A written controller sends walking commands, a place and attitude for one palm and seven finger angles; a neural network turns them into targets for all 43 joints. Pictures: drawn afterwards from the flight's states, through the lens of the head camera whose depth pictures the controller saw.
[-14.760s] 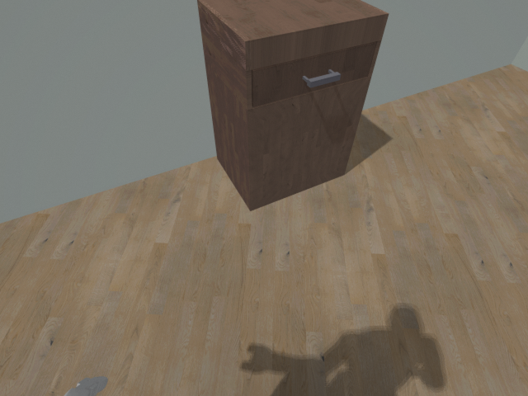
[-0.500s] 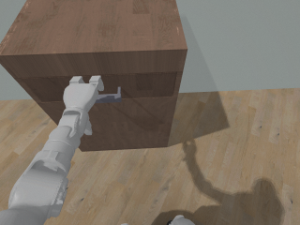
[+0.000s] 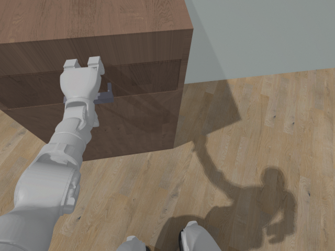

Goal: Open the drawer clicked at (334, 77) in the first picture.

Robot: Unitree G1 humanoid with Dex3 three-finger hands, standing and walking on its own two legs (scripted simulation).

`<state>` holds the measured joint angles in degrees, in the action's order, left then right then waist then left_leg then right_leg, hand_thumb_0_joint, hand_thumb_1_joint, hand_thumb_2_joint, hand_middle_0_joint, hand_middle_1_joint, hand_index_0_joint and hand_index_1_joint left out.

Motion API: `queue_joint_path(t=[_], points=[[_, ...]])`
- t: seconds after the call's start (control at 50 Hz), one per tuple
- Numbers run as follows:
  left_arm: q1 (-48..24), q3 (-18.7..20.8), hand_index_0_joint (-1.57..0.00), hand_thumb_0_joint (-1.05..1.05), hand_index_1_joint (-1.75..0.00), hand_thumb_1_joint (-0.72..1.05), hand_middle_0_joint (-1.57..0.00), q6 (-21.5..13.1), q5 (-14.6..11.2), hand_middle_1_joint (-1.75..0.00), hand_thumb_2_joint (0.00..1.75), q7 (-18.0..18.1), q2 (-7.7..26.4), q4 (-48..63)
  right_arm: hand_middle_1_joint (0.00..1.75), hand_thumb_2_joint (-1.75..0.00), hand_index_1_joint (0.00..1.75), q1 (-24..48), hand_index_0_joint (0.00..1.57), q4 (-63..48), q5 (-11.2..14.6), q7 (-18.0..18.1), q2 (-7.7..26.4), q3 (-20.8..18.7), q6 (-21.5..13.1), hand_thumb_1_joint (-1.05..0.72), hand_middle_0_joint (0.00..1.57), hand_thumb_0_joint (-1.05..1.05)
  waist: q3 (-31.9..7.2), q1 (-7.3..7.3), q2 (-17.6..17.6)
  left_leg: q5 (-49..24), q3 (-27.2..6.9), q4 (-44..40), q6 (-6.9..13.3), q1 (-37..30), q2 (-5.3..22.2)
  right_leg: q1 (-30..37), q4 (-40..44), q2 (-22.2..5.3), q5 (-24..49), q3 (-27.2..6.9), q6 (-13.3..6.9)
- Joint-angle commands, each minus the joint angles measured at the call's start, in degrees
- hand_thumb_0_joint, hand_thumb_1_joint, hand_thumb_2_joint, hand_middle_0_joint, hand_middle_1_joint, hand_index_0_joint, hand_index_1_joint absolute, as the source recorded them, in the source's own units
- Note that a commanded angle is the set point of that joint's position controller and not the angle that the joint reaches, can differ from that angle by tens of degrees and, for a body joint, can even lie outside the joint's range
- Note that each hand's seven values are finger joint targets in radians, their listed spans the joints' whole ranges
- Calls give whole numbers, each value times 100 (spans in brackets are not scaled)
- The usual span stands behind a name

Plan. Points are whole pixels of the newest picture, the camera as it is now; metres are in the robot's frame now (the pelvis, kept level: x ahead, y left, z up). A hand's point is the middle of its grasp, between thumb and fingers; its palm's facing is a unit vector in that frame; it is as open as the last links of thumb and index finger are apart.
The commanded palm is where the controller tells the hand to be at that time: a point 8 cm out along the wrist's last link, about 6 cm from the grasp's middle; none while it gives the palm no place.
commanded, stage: move the hooked fingers above the handle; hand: left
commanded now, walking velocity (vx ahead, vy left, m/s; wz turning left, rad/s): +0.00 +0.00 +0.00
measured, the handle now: (89, 93) +0.56 +0.17 -0.05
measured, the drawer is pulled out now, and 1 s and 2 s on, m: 0.00 0.00 0.00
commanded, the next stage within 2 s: none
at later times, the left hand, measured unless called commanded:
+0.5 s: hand (84, 100) +0.49 +0.16 +0.01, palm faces +0.05 -0.04 -1.00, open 13.8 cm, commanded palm +0.47 +0.17 +0.06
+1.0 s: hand (73, 100) +0.50 +0.19 +0.00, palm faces +0.03 +0.00 -1.00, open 13.8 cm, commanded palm +0.47 +0.18 +0.06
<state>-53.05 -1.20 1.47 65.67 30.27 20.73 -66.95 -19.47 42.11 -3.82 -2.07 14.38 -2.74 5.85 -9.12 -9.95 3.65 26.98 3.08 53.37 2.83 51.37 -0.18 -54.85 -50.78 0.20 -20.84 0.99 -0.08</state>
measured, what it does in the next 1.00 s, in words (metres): stands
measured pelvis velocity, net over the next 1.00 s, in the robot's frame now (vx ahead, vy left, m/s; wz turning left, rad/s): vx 0.00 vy -0.01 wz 0.00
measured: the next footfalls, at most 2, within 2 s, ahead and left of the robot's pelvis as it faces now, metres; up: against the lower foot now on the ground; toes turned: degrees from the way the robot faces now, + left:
none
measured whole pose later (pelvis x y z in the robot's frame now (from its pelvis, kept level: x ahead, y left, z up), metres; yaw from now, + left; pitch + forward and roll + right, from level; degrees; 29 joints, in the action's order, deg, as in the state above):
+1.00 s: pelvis +0.00 -0.01 +0.00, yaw +0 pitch +25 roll -1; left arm -50.7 0.3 0.9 65.2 29.5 24.9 -65.8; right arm -18.8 41.7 -3.2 -1.2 15.3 -2.9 4.9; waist -8.5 -8.8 3.5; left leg 26.8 2.8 54.1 2.4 52.2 0.0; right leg -55.7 -51.7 0.4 -20.9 1.2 -0.6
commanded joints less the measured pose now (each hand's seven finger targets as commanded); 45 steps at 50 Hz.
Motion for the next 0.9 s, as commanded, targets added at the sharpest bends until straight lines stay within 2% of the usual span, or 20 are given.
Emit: queue_joint_path(t=[0.0,0.04,0.1,0.12,0.14,0.18,0.24,0.28,0.32,0.4,0.44,0.52,0.56,0.6,0.66,0.7,0.74,0.78,0.84,0.88], points=[[-2112,429,-30,0,-120,-50,-30,784,-118,-120,30,52,1963,817,30,-90,30,-741,20,-411,51,41,982,-296,61,-90,20,0,-3259,271,-47,-3207,-219,-557,-103,-1471,-107,2672,396,205,2834,4,-175],[-1984,495,-30,0,-120,-50,-30,889,-243,-120,30,-101,2166,833,30,-90,30,-676,20,-465,112,102,1004,-241,131,-90,20,0,-3239,294,-320,-2909,-194,-697,-48,-1299,-141,3028,515,182,2860,-67,-138],[-1990,188,-30,0,-120,-50,-30,680,-414,-120,30,-478,1800,1060,30,-90,30,-668,20,-534,199,222,968,-268,70,-90,20,0,-2928,187,-586,-2454,-158,-899,17,-1289,-136,3187,772,153,2681,-131,-86],[-2140,8,-30,0,-120,-50,-30,495,-448,-120,30,-615,1582,1193,30,-90,30,-691,20,-532,208,271,942,-287,38,-90,20,0,-2857,87,-525,-2472,-201,-912,28,-1448,-112,3051,814,150,2630,-139,-94],[-2109,-62,-30,0,-120,-50,-30,277,-459,-120,30,-726,1487,1345,30,-90,30,-767,20,-509,206,300,952,-319,-14,-90,20,0,-2832,86,-405,-2450,-249,-934,26,-1647,-84,2871,852,150,2433,-118,-100],[-2090,-504,-30,0,-120,-50,-30,-166,-467,-120,30,-888,840,1545,30,-90,30,-848,20,-462,196,334,888,-386,-134,-90,20,0,-2659,-25,-290,-2439,-324,-895,23,-1989,-46,2426,928,168,2140,-86,-120],[-2168,-754,-30,0,-120,-50,-30,-662,-398,-120,30,-855,461,1572,30,-90,30,-939,20,-315,144,328,846,-422,-250,-90,20,0,-2230,-134,-55,-2377,-435,-765,-15,-2143,-12,1714,876,185,1708,-11,-167],[-2168,-460,-30,0,-120,-50,-30,-784,-291,-120,30,-657,760,1398,30,-90,30,-969,20,-218,101,289,864,-406,-273,-90,20,0,-2078,-68,6,-2358,-489,-692,-59,-1984,-27,1486,748,194,1571,35,-214],[-2414,-382,-30,0,-120,-50,-30,-753,-219,-120,30,-376,790,1378,30,-90,30,-904,20,-203,78,233,838,-378,-283,-90,20,0,-1985,-78,142,-2336,-522,-643,-92,-1819,-55,1319,655,199,1486,77,-249],[-2666,159,-30,0,-120,-50,-30,-285,-36,-120,30,250,1441,1126,30,-90,30,-747,20,-223,6,116,877,-310,-244,-90,20,0,-2306,41,372,-2383,-443,-505,-134,-1469,-130,1391,401,198,1576,93,-270],[-2772,295,-30,0,-120,-50,-30,43,4,-120,30,416,1658,1166,30,-90,30,-676,20,-292,-16,84,889,-293,-196,-90,20,0,-2815,105,495,-2640,-381,-457,-145,-1530,-163,1716,315,190,1923,73,-255],[-2563,70,-30,0,-120,-50,-30,667,-163,-120,30,174,1438,892,30,-90,30,-624,20,-401,53,69,907,-309,-49,-90,20,0,-3336,83,242,-3018,-315,-496,-141,-1817,-153,2278,432,220,2435,57,-188],[-2529,-211,-30,0,-120,-50,-30,785,-330,-120,30,-164,1199,782,30,-90,30,-696,20,-415,135,112,933,-323,-17,-90,20,0,-3151,-32,-44,-2796,-295,-648,-91,-1843,-125,2450,645,219,2419,42,-132],[-2372,-228,-30,0,-120,-50,-30,685,-499,-120,30,-545,1263,794,30,-90,30,-748,20,-444,189,191,963,-310,-17,-90,20,0,-3057,-35,-369,-2535,-256,-772,-15,-1695,-134,2792,803,198,2470,-46,-94],[-2243,-492,-30,0,-120,-50,-30,162,-597,-120,30,-1005,926,940,30,-90,30,-845,20,-410,218,311,927,-325,-97,-90,20,0,-2643,-128,-643,-2254,-307,-863,36,-1622,-119,2671,927,175,2282,-84,-84],[-2299,-456,-30,0,-120,-50,-30,-290,-522,-120,30,-1051,974,1216,30,-90,30,-888,20,-369,185,346,912,-313,-177,-90,20,0,-2363,-93,-456,-2124,-354,-862,39,-1606,-104,2390,902,168,2032,-104,-121],[-2195,-191,-30,0,-120,-50,-30,-659,-389,-120,30,-917,1242,1320,30,-90,30,-912,20,-307,132,357,905,-309,-229,-90,20,0,-2248,-7,-311,-2156,-362,-761,32,-1518,-93,2138,780,159,1938,-103,-165],[-2017,150,-30,0,-120,-50,-30,-790,-268,-120,30,-647,1596,1231,30,-90,30,-870,20,-264,80,311,900,-263,-240,-90,20,0,-2180,153,-128,-2067,-346,-657,8,-1215,-122,1981,611,160,1794,-106,-212],[-2085,571,-30,0,-120,-50,-30,-594,-71,-120,30,-81,2092,1244,30,-90,30,-777,20,-280,29,219,900,-227,-224,-90,20,0,-2257,299,164,-2225,-304,-522,-42,-902,-159,1908,343,163,1883,-72,-252],[-2031,527,-30,0,-120,-50,-30,-262,-12,-120,30,219,1973,1033,30,-90,30,-722,20,-284,-1,143,887,-252,-215,-90,20,0,-2460,263,129,-2387,-244,-410,-64,-896,-167,1899,276,178,2037,-27,-239]])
